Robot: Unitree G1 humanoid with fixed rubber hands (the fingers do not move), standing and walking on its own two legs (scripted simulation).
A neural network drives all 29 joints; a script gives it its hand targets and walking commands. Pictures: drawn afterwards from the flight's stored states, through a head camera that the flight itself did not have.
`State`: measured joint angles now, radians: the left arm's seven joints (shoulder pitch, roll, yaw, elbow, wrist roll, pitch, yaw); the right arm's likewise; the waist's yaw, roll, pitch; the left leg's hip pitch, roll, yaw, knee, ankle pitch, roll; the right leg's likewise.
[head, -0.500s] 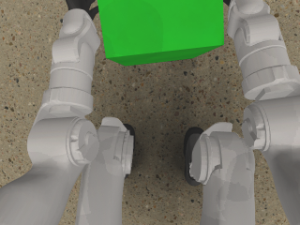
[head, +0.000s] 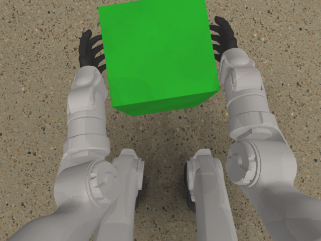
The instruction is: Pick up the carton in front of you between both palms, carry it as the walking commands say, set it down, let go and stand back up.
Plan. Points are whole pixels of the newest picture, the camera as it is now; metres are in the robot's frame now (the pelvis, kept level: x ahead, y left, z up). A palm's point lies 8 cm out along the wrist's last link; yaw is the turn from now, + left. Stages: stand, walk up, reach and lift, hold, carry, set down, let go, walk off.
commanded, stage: reach and lift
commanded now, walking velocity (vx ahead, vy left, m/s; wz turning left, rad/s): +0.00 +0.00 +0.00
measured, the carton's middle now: (159, 68) +0.53 +0.00 -0.14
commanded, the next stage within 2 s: none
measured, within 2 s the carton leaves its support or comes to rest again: neither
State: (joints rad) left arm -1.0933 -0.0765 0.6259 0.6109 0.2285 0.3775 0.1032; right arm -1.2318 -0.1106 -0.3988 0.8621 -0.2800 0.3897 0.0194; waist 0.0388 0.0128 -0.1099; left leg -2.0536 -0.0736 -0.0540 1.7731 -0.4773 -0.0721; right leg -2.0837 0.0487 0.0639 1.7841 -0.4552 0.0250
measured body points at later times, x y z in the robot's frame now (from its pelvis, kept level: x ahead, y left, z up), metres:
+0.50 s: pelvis +0.05 +0.00 +0.13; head +0.22 -0.03 +0.54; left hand +0.48 +0.15 +0.09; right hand +0.49 -0.15 +0.08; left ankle +0.12 +0.13 -0.45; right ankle +0.12 -0.12 -0.45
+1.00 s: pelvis +0.09 +0.01 +0.25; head +0.15 +0.00 +0.70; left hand +0.44 +0.15 +0.24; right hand +0.43 -0.15 +0.23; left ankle +0.12 +0.13 -0.45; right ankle +0.12 -0.12 -0.45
